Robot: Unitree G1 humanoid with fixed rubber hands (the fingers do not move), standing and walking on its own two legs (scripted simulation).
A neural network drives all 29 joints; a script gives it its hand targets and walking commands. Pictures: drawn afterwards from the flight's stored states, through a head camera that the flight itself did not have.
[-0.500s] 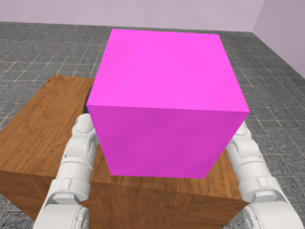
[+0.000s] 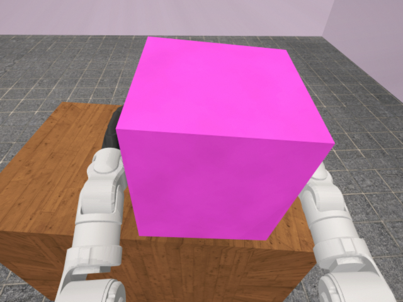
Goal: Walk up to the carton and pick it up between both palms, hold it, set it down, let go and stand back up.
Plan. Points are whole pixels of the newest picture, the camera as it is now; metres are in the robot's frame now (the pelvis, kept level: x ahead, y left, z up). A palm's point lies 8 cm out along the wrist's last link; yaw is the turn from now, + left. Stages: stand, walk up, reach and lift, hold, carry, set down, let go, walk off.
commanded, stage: reach and lift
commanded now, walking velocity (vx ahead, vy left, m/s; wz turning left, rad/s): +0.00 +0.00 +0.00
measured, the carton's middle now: (210, 145) +0.38 -0.02 +0.15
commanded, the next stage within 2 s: hold in 0.92 s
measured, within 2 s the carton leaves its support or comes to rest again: neither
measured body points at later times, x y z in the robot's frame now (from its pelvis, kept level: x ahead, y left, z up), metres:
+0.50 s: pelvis -0.01 +0.00 +0.00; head -0.05 +0.02 +0.45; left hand +0.37 +0.18 +0.19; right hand +0.37 -0.19 +0.17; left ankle +0.00 +0.13 -0.75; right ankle +0.01 -0.14 -0.75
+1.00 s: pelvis -0.01 -0.01 +0.00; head -0.06 +0.01 +0.45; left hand +0.37 +0.18 +0.21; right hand +0.38 -0.18 +0.21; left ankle +0.00 +0.13 -0.75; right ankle +0.01 -0.14 -0.75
